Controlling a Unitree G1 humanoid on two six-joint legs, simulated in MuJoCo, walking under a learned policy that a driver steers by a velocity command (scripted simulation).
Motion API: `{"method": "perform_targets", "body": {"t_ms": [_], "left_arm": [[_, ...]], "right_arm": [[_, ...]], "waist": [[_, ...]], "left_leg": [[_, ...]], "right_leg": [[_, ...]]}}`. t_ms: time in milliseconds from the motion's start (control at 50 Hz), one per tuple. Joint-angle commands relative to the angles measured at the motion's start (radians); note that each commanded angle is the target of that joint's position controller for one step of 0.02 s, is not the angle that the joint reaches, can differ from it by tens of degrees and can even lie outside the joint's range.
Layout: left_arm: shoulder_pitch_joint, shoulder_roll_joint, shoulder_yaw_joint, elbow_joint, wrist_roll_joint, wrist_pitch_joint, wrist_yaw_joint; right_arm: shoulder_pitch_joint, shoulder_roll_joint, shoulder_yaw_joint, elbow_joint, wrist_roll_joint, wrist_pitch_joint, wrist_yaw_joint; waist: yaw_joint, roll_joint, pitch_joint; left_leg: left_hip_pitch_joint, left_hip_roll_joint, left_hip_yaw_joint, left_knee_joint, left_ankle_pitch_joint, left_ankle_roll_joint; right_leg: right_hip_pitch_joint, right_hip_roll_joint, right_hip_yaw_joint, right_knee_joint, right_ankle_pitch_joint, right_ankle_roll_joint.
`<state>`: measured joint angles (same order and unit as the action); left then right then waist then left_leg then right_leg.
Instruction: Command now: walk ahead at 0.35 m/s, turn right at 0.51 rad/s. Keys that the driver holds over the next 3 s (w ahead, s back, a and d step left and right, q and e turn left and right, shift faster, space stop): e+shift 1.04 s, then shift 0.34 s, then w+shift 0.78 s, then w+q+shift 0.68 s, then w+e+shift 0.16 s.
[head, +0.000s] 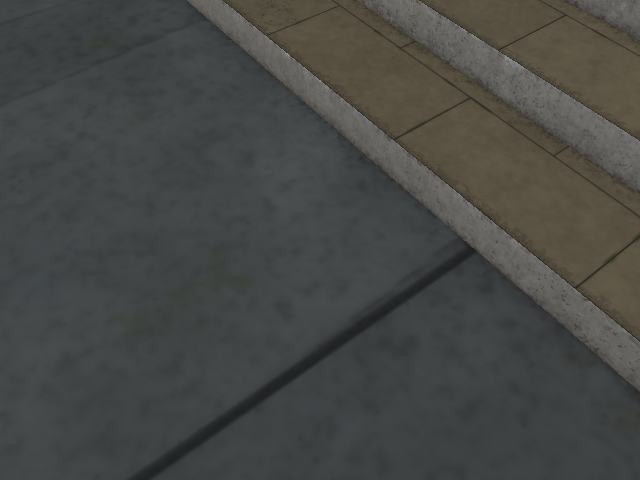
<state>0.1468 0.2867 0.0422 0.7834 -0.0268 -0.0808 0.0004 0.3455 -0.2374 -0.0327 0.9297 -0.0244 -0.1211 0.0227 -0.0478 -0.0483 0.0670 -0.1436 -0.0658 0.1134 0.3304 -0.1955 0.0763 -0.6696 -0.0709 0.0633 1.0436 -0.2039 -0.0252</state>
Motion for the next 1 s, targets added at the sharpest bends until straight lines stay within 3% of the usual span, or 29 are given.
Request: {"method": "perform_targets", "body": {"t_ms": [20,60,100,140,160,180,200,220,240,260,280,300,320,360,420,480,560,620,640,660,680,700,720,740,760,820,900,1000], "left_arm": [[0.076,0.016,0.006,-0.041,0.013,0.006,-0.017],[0.008,0.012,0.009,-0.076,0.019,0.005,-0.039],[0.003,0.038,0.024,-0.104,0.025,0.012,-0.061],[0.089,0.083,0.049,-0.104,0.030,0.019,-0.077],[0.172,0.105,0.062,-0.090,0.030,0.023,-0.079],[0.311,0.142,0.083,-0.061,0.027,0.021,-0.072],[0.361,0.185,0.099,-0.058,0.023,0.017,-0.051],[0.283,0.210,0.093,-0.095,0.037,0.020,-0.030],[0.200,0.260,0.093,-0.161,0.081,0.014,-0.028],[0.107,0.223,0.097,-0.222,0.068,0.021,-0.026],[0.063,0.167,0.084,-0.236,0.034,0.032,-0.019],[0.039,0.131,0.070,-0.246,0.010,0.042,-0.012],[0.029,0.130,0.071,-0.254,0.005,0.053,-0.006],[0.027,0.149,0.082,-0.270,0.017,0.078,0.011],[0.072,0.183,0.099,-0.271,0.019,0.104,0.041],[0.064,0.182,0.104,-0.284,0.012,0.123,0.053],[0.056,0.175,0.106,-0.296,0.016,0.137,0.045],[0.026,0.175,0.104,-0.313,0.006,0.140,0.039],[0.021,0.158,0.097,-0.318,-0.004,0.139,0.037],[0.094,0.107,0.081,-0.307,-0.002,0.142,0.034],[0.105,0.116,0.085,-0.332,-0.013,0.136,0.028],[0.081,0.215,0.109,-0.325,0.007,0.118,0.018],[0.092,0.243,0.117,-0.298,0.008,0.119,0.015],[0.113,0.221,0.113,-0.272,0.012,0.129,0.017],[0.135,0.195,0.104,-0.263,0.017,0.137,0.017],[0.081,0.154,0.083,-0.294,-0.004,0.137,0.011],[0.006,0.131,0.069,-0.332,-0.003,0.133,0.010],[-0.006,0.104,0.058,-0.330,0.005,0.139,-0.003]], "right_arm": [[-0.177,-0.154,-0.030,-0.110,0.006,-0.012,-0.048],[-0.142,-0.169,-0.031,-0.108,0.019,0.005,-0.074],[-0.146,-0.184,-0.037,-0.112,0.026,0.030,-0.090],[-0.181,-0.203,-0.047,-0.137,0.030,0.062,-0.105],[-0.206,-0.212,-0.053,-0.157,0.031,0.080,-0.110],[-0.245,-0.206,-0.053,-0.180,0.033,0.096,-0.109],[-0.235,-0.170,-0.040,-0.191,0.024,0.101,-0.094],[-0.174,-0.042,-0.012,-0.218,-0.027,0.098,-0.059],[-0.024,-0.084,-0.008,-0.235,0.002,0.074,-0.033],[-0.076,-0.175,-0.023,-0.238,0.022,0.062,-0.022],[-0.173,-0.188,-0.033,-0.255,0.018,0.065,-0.022],[-0.223,-0.177,-0.036,-0.258,0.004,0.079,-0.032],[-0.242,-0.167,-0.038,-0.268,-0.001,0.092,-0.037],[-0.261,-0.136,-0.039,-0.271,0.004,0.106,-0.037],[-0.287,-0.100,-0.036,-0.271,0.016,0.109,-0.045],[-0.312,-0.113,-0.045,-0.270,0.026,0.108,-0.051],[-0.335,-0.127,-0.056,-0.274,0.032,0.088,-0.045],[-0.269,-0.162,-0.076,-0.254,0.034,0.072,-0.034],[-0.231,-0.179,-0.085,-0.240,0.032,0.072,-0.035],[-0.231,-0.227,-0.094,-0.252,0.017,0.081,-0.039],[-0.266,-0.277,-0.097,-0.265,-0.015,0.093,-0.038],[-0.297,-0.222,-0.093,-0.290,-0.027,0.087,-0.040],[-0.345,-0.175,-0.079,-0.310,-0.014,0.088,-0.049],[-0.363,-0.155,-0.071,-0.321,0.002,0.094,-0.059],[-0.357,-0.155,-0.067,-0.326,0.011,0.100,-0.068],[-0.297,-0.171,-0.061,-0.319,-0.001,0.113,-0.076],[-0.215,-0.212,-0.075,-0.299,-0.006,0.128,-0.070],[-0.243,-0.246,-0.094,-0.290,0.004,0.128,-0.047]], "waist": [[0.080,0.115,-0.069],[0.043,0.111,-0.096],[0.047,0.119,-0.112],[0.090,0.127,-0.141],[0.125,0.125,-0.162],[0.190,0.093,-0.200],[0.208,-0.046,-0.195],[0.066,-0.306,-0.145],[0.020,-0.290,-0.401],[0.039,-0.109,-0.400],[0.032,0.052,-0.267],[0.021,0.137,-0.230],[0.011,0.124,-0.198],[0.010,0.059,-0.163],[0.035,-0.004,-0.202],[0.059,-0.063,-0.197],[0.086,-0.124,-0.173],[0.057,-0.145,-0.175],[0.041,-0.106,-0.184],[0.077,0.042,-0.238],[0.115,0.321,-0.200],[0.100,0.300,-0.148],[0.108,0.220,-0.124],[0.107,0.167,-0.111],[0.099,0.146,-0.101],[0.050,0.161,-0.072],[-0.011,0.190,-0.107],[-0.001,0.199,-0.132]], "left_leg": [[-0.111,0.201,0.031,-0.105,0.766,0.060],[-0.027,0.211,0.059,-0.067,0.718,0.041],[0.044,0.240,0.068,0.001,0.716,0.025],[0.081,0.260,0.075,0.142,0.837,0.008],[0.076,0.262,0.076,0.258,0.902,0.001],[0.015,0.237,0.073,0.468,0.843,-0.015],[-0.116,0.132,0.077,0.734,0.435,-0.067],[-0.454,-0.088,0.011,1.078,-0.432,-0.126],[-0.552,-0.118,-0.258,1.271,-0.468,-0.129],[-0.563,-0.052,-0.311,1.235,-0.378,-0.096],[-0.577,-0.016,-0.301,1.133,-0.298,-0.089],[-0.545,0.019,-0.292,1.026,-0.253,-0.088],[-0.494,0.027,-0.287,0.917,-0.232,-0.090],[-0.414,0.008,-0.251,0.734,-0.194,-0.105],[-0.374,-0.022,-0.256,0.576,-0.146,-0.137],[-0.354,-0.024,-0.272,0.478,-0.076,-0.147],[-0.286,-0.032,-0.280,0.333,-0.078,-0.132],[-0.152,-0.014,-0.276,0.126,-0.027,-0.103],[-0.052,0.043,-0.281,0.011,0.054,-0.079],[0.083,0.237,-0.422,-0.017,0.034,-0.002],[0.058,0.399,-0.629,-0.068,0.101,0.125],[-0.003,0.439,-0.668,-0.088,0.074,0.163],[-0.026,0.381,-0.544,-0.063,0.039,0.130],[-0.034,0.322,-0.451,-0.044,0.029,0.096],[-0.031,0.302,-0.399,-0.039,0.054,0.089],[0.007,0.280,-0.269,-0.058,0.148,0.113],[0.135,0.339,-0.213,-0.059,0.223,0.156],[0.096,0.374,-0.080,-0.051,0.251,0.142]], "right_leg": [[0.174,0.009,-0.079,-0.244,0.277,0.017],[0.176,0.031,-0.112,-0.370,0.410,0.015],[0.183,0.045,-0.128,-0.425,0.400,0.000],[0.242,0.092,-0.164,-0.417,0.292,-0.031],[0.302,0.120,-0.177,-0.410,0.220,-0.055],[0.442,0.139,-0.150,-0.474,0.213,-0.098],[0.571,0.085,-0.027,-0.575,0.491,-0.147],[0.704,-0.080,0.357,-0.539,0.917,-0.278],[0.839,-0.253,0.774,-0.692,0.673,-0.463],[0.795,-0.235,0.735,-0.725,0.356,-0.417],[0.648,-0.168,0.627,-0.745,0.200,-0.349],[0.542,-0.120,0.553,-0.758,0.102,-0.292],[0.453,-0.077,0.509,-0.768,0.067,-0.261],[0.367,0.007,0.428,-0.771,0.079,-0.215],[0.393,0.022,0.432,-0.751,0.098,-0.194],[0.400,0.040,0.458,-0.750,-0.050,-0.157],[0.419,0.053,0.521,-0.732,-0.108,-0.138],[0.418,0.070,0.579,-0.680,-0.092,-0.109],[0.370,0.111,0.551,-0.618,-0.192,-0.079],[0.267,0.193,0.431,-0.427,-0.403,-0.038],[0.092,0.308,0.196,-0.179,-0.438,0.005],[0.025,0.202,0.179,-0.013,-0.349,0.048],[0.032,0.165,0.153,0.055,-0.269,0.061],[0.031,0.153,0.128,0.116,-0.212,0.074],[0.011,0.140,0.105,0.200,-0.175,0.086],[-0.049,0.070,0.002,0.205,-0.124,0.115],[-0.074,-0.010,-0.032,0.081,-0.132,0.153],[0.081,-0.035,-0.092,-0.113,-0.120,0.124]]}}
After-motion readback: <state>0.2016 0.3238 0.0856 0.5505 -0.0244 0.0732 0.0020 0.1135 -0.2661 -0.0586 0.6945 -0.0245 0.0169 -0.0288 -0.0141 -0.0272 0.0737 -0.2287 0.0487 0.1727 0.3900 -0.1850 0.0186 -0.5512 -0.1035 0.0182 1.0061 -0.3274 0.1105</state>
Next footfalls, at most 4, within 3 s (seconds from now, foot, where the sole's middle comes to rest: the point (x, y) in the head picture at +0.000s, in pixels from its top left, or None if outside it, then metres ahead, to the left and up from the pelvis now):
0.20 right None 0.32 -0.08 -0.78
0.66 left None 0.40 0.09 -0.78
1.14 right None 0.16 -0.06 -0.78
1.68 left None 0.41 0.00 -0.78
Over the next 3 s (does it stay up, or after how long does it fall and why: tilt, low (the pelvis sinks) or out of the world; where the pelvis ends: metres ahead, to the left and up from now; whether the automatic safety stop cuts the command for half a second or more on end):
stays up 0.82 -0.93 0.13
